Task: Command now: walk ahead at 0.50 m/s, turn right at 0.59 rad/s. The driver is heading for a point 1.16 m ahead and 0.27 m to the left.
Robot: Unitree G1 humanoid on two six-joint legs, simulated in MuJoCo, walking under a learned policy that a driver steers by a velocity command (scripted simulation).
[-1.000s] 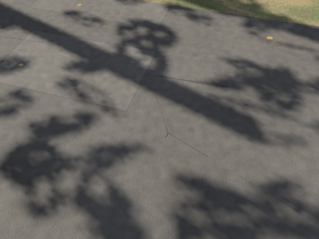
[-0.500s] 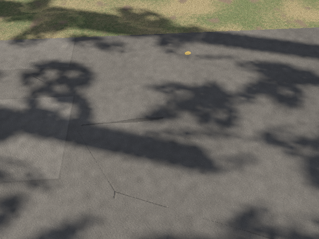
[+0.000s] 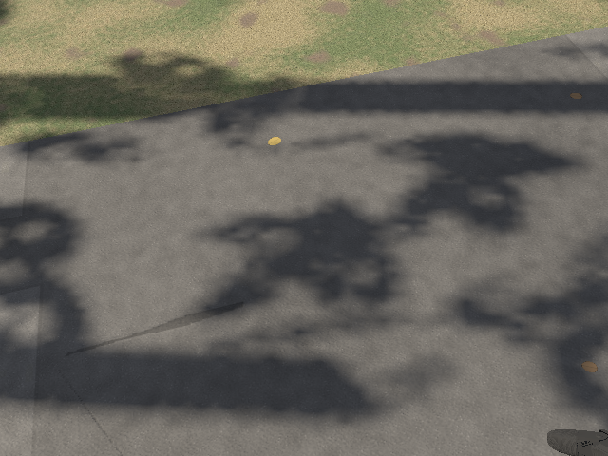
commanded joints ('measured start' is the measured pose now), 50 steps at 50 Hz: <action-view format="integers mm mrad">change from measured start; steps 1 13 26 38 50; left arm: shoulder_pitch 20 -67 -315 -119 -36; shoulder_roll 173 147 88 96 220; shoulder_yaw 45 8 -15 7 51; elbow -48 -114 -205 -108 -19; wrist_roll -5 10 1 28 -7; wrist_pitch -9 -24 -58 -52 -29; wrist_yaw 8 9 -17 -12 4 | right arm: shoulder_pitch -112 228 358 277 1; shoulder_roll -59 -104 -159 -66 -56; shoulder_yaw -5 -22 -31 -12 3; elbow -92 -12 15 -93 -231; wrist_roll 11 7 39 34 27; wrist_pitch -19 -15 28 54 61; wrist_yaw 11 33 -2 7 64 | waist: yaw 13 -115 -119 -50 -1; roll -132 26 66 -164 -95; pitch -16 -51 -38 -7 42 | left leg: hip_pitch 128 653 433 -83 5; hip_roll -68 190 78 32 -10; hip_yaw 47 -426 -218 3 121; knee -117 -415 -410 483 -3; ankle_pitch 101 -402 -118 -292 -75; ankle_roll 3 292 244 49 104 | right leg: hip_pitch -85 -639 -257 34 155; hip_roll -210 -142 -101 -372 -397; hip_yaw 171 5 -62 95 -239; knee -82 913 178 -163 -133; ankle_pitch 146 -180 183 101 358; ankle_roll -120 54 118 -89 -35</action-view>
